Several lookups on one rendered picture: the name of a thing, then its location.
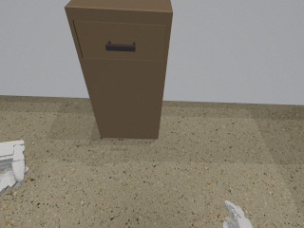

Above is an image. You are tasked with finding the drawer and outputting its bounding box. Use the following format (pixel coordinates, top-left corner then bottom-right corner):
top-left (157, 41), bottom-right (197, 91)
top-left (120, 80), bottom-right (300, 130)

top-left (74, 20), bottom-right (166, 61)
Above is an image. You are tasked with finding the cabinet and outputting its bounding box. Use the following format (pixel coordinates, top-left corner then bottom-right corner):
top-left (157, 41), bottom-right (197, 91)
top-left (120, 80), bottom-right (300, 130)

top-left (65, 0), bottom-right (173, 140)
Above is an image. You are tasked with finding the robot right hand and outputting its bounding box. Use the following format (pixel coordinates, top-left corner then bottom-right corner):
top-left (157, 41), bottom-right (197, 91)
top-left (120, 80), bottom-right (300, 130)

top-left (222, 200), bottom-right (253, 228)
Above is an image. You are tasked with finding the handle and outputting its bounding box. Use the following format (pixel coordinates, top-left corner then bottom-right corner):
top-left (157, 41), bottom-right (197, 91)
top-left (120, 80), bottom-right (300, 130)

top-left (105, 41), bottom-right (136, 52)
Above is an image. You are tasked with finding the robot left hand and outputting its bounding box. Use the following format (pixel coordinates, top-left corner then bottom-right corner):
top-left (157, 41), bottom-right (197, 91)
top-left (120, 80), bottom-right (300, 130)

top-left (0, 140), bottom-right (29, 196)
